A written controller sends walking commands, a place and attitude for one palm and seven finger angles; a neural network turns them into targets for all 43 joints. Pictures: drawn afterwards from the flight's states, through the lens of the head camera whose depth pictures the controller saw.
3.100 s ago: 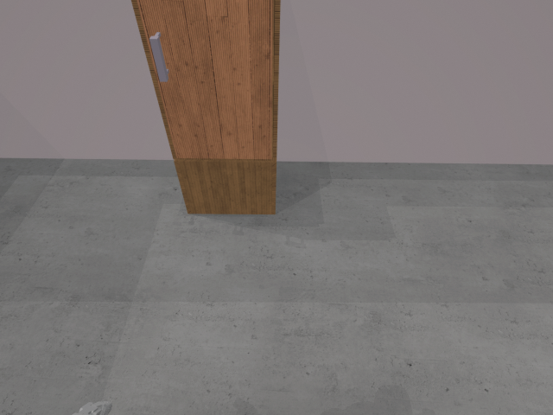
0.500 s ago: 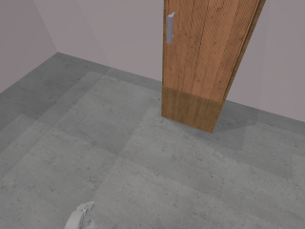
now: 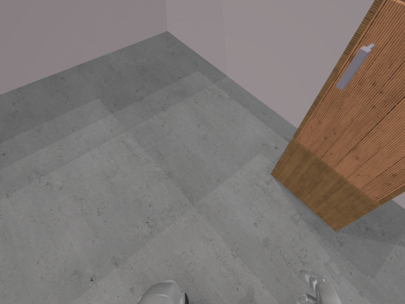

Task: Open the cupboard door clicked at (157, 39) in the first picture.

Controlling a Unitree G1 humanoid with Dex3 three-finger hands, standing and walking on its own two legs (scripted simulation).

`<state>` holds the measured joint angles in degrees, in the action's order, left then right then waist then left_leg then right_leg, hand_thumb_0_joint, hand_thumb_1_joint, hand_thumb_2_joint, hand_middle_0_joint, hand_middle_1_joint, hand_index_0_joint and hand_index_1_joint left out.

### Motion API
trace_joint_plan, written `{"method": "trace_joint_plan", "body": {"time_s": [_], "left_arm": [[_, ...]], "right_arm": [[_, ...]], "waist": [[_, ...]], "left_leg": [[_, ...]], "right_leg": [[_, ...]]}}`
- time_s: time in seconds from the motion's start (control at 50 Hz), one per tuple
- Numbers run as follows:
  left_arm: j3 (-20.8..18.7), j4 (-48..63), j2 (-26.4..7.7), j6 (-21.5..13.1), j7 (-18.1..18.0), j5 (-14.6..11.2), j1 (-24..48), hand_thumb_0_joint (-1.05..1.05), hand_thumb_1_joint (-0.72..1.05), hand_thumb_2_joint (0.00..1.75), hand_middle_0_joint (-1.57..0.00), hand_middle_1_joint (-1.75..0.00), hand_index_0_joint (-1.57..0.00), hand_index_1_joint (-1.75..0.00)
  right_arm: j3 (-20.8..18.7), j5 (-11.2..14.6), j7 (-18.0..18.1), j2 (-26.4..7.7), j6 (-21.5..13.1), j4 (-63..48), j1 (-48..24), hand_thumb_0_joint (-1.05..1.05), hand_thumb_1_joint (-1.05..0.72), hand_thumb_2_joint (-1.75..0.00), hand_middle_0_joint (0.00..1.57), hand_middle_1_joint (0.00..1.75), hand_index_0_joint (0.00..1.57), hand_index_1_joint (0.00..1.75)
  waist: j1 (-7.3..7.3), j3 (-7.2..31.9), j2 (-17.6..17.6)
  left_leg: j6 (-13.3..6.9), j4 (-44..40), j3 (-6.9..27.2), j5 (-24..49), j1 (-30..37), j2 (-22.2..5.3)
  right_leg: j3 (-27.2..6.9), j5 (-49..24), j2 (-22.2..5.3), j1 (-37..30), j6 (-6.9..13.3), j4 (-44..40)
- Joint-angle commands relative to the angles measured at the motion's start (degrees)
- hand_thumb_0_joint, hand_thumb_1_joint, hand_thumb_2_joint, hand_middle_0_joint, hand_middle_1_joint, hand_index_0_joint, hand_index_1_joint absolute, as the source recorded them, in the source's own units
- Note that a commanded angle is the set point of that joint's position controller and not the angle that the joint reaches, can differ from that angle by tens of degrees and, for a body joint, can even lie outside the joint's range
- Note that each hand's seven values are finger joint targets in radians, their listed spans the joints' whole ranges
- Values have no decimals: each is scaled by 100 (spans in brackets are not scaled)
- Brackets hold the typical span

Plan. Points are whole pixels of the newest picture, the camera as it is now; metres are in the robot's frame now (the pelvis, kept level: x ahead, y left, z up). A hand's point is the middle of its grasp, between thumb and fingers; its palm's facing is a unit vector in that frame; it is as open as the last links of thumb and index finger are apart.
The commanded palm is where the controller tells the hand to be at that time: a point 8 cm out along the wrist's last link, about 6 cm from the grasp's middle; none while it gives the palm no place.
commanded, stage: turn to face it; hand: left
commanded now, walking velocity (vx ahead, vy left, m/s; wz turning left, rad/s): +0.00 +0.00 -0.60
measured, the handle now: (355, 66) +0.77 -0.37 +0.04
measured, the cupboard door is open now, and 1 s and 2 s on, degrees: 0 0 0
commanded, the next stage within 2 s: take the last steps up to it in 1.24 s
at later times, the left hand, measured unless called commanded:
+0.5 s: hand (140, 291) +0.14 +0.15 -0.15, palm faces -0.22 -0.94 -0.25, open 7.4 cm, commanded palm none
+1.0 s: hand (153, 260) +0.21 +0.13 -0.15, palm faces -0.44 -0.87 -0.22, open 7.4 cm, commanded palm none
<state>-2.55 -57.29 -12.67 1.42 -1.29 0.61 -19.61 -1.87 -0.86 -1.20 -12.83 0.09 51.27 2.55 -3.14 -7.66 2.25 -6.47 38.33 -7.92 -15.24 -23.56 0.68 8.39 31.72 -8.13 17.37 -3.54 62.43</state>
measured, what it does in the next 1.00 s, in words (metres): steps on the spot, turning right: right foot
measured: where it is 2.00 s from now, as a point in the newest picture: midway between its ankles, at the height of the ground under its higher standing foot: outside the picture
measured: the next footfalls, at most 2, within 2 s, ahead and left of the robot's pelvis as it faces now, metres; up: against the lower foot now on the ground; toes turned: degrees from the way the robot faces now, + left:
right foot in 0.50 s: +0.05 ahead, -0.15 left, +0.00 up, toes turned -23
left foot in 1.02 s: +0.14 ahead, +0.07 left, +0.00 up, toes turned -29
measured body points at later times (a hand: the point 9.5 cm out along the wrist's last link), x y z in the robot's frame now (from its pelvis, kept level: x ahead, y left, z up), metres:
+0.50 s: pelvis +0.04 -0.03 +0.01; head +0.05 -0.05 +0.46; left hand +0.16 +0.20 -0.13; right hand +0.02 -0.29 -0.14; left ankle +0.06 +0.06 -0.72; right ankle +0.01 -0.14 -0.72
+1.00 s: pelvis +0.04 -0.01 +0.01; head +0.08 -0.01 +0.46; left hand +0.23 +0.18 -0.13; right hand +0.01 -0.28 -0.12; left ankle +0.10 +0.10 -0.71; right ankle +0.01 -0.14 -0.72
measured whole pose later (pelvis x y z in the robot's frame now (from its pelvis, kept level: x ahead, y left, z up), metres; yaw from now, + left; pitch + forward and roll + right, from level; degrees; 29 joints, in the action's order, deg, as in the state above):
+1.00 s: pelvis +0.04 -0.01 +0.01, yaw -31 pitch +1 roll -1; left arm -4.3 -52.8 -12.7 3.2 0.2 1.5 -11.2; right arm -3.1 0.0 1.6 -12.2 1.8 52.9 7.3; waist -1.4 -2.9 0.8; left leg 4.0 36.7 -1.5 -20.5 -17.5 -1.6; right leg -7.1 12.3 3.5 18.3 -0.3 29.9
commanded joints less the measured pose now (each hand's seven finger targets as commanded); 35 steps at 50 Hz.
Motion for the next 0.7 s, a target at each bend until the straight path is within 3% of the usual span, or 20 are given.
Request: {"method": "trace_joint_plan", "body": {"time_s": [0.0,0.04,0.08,0.16,0.22,0.26,0.38,0.42,0.44,0.46,0.48,0.5,0.52,0.54,0.56,0.58,0.6,0.68], "left_arm": [[-48,226,-380,-124,-56,21,-196,0,90,90,-20,-30,-20,-30],[-24,20,-305,-27,-47,24,-451,0,90,90,-20,-30,-20,-30],[-52,-61,-297,76,-28,32,-585,0,90,90,-20,-30,-20,-30],[-194,96,-326,247,20,56,-200,0,90,90,-20,-30,-20,-30],[-269,311,-301,273,77,76,139,0,90,90,-20,-30,-20,-30],[-283,447,-277,263,116,91,363,0,90,90,-20,-30,-20,-30],[-249,709,-211,152,163,81,664,0,90,90,-20,-30,-20,-30],[-270,706,-221,110,170,72,545,0,90,90,-20,-30,-20,-30],[-286,669,-285,78,169,72,362,0,90,90,-20,-30,-20,-30],[-324,596,-474,19,156,85,85,0,90,90,-20,-30,-20,-30],[-418,597,-1110,-79,88,150,-12,0,90,90,-20,-30,-20,-30],[-479,555,-1408,-62,24,72,-272,0,90,90,-20,-30,-20,-30],[-461,562,-1353,-40,-12,50,-258,0,90,90,-20,-30,-20,-30],[-460,626,-1207,-52,-40,43,47,0,90,90,-20,-30,-20,-30],[-435,692,-1097,-42,-28,41,364,0,90,90,-20,-30,-20,-30],[-389,771,-949,-33,-19,20,660,0,90,90,-20,-30,-20,-30],[-349,797,-888,-68,14,14,721,0,90,90,-20,-30,-20,-30],[-369,766,-980,-109,53,22,681,0,90,90,-20,-30,-20,-30]], "right_arm": [[-130,17,266,-774,-184,-111,765,0,-90,-90,20,30,20,30],[-60,34,282,-636,-237,19,525,0,-90,-90,20,30,20,30],[-45,42,287,-548,-223,97,521,0,-90,-90,20,30,20,30],[-132,21,293,-532,-97,141,581,0,-90,-90,20,30,20,30],[-227,-11,291,-544,-64,146,685,0,-90,-90,20,30,20,30],[-281,-32,298,-557,-63,156,805,0,-90,-90,20,30,20,30],[-406,-55,271,-758,-41,250,1051,0,-90,-90,20,30,20,30],[-425,-49,256,-820,-27,258,1016,0,-90,-90,20,30,20,30],[-433,-34,241,-831,-11,246,957,0,-90,-90,20,30,20,30],[-426,-5,226,-782,2,197,923,0,-90,-90,20,30,20,30],[-339,29,182,-389,29,41,1064,0,-90,-90,20,30,20,30],[-261,13,201,-294,69,-217,601,0,-90,-90,20,30,20,30],[-283,34,234,-358,129,-215,530,0,-90,-90,20,30,20,30],[-282,27,224,-359,163,-190,518,0,-90,-90,20,30,20,30],[-311,8,226,-422,183,-138,519,0,-90,-90,20,30,20,30],[-325,-6,214,-497,181,-53,598,0,-90,-90,20,30,20,30],[-327,-25,201,-469,178,17,734,0,-90,-90,20,30,20,30],[-323,-28,226,-479,182,81,932,0,-90,-90,20,30,20,30]], "waist": [[385,1508,-414],[167,1126,-700],[105,1012,-830],[178,417,-770],[249,216,-754],[351,303,-796],[505,756,-1051],[395,841,-1102],[272,940,-943],[114,1084,-574],[68,1149,1232],[-169,1049,1467],[-132,1033,915],[-13,940,1050],[93,761,893],[200,701,520],[270,721,427],[280,976,403]], "left_leg": [[-357,-1646,1347,4263,2076,-1911],[-140,-2002,809,3567,1408,-1643],[-68,-2251,647,2856,1213,-1615],[-227,-2495,570,1375,864,-1853],[-288,-2589,583,693,951,-1990],[-307,-2498,510,760,1296,-2082],[-231,-1746,202,2045,1907,-2332],[-42,-1393,-44,2116,1788,-2300],[144,-1048,-257,1908,1640,-2193],[447,-257,-510,1477,1250,-1978],[876,1030,-810,-419,-174,-1290],[1033,2026,-219,-2119,-867,-710],[979,2576,349,-1896,-891,-781],[984,2759,579,-1594,-1083,-824],[1028,2919,697,-1247,-1155,-816],[1067,2899,763,-802,-1062,-894],[1118,2810,741,-566,-964,-845],[1241,2371,723,-444,-850,-711]], "right_leg": [[-842,-503,-62,1120,-47,857],[-896,-865,19,632,-23,362],[-869,-1048,105,486,-23,101],[-800,-1071,223,834,-74,96],[-712,-1069,203,1080,-86,-149],[-613,-1026,181,1146,-82,-566],[-292,-680,381,607,63,-1848],[-229,-1088,467,202,144,-2419],[-163,-1573,513,-172,186,-2903],[-432,-2343,337,-796,308,-3646],[-2269,-3635,-905,-1636,817,-4357],[-3083,-5299,-1606,-1470,1457,-4361],[-2702,-4834,-1518,-1270,1677,-4297],[-2669,-4126,-1198,-1043,1531,-4489],[-2597,-3659,-1016,-894,1431,-4523],[-2281,-3477,-780,-763,1304,-4496],[-2086,-3627,-611,-718,1189,-4459],[-2073,-3648,-460,-1006,1188,-4369]]}}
